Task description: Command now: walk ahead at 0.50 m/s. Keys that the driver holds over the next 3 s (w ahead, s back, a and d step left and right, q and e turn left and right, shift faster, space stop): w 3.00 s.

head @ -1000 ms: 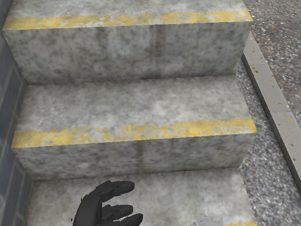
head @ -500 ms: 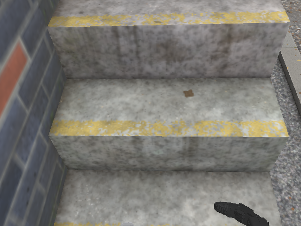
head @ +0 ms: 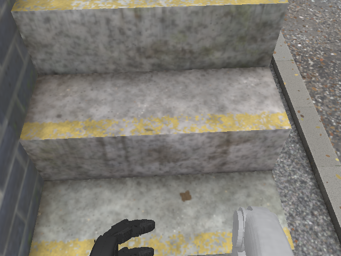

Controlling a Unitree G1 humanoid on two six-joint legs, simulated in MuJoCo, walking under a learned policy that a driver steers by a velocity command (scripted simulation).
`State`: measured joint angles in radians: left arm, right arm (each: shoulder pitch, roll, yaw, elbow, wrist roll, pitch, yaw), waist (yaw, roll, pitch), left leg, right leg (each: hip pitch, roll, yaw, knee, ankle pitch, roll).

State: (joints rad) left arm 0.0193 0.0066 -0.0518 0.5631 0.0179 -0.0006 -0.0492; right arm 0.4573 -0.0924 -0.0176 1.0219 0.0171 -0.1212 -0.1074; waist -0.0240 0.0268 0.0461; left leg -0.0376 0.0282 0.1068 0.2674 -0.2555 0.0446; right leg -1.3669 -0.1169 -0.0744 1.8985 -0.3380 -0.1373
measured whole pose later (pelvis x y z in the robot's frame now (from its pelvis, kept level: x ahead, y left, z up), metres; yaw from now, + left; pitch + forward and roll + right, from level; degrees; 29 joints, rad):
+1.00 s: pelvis +0.43 +0.07 +0.39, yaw +2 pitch -1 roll +0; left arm 0.12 0.00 -0.05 0.64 0.01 -0.02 -0.02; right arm 0.45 -0.10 -0.01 1.04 0.02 -0.11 -0.08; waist 0.01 0.00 0.02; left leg -0.21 -0.02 0.10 0.53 -0.32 0.07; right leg -1.43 -0.01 0.00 2.28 -0.20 -0.12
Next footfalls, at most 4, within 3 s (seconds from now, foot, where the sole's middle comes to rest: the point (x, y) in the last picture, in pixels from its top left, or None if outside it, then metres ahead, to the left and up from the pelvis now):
0.04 right None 0.23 -0.15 -0.58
0.60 left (125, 214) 0.46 0.15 -0.38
1.20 right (195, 100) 0.69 -0.05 -0.17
1.66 left None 0.91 0.14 0.03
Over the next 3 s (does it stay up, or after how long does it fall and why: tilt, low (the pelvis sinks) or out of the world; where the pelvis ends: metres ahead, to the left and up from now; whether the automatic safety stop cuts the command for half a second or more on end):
stays up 1.26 0.14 1.15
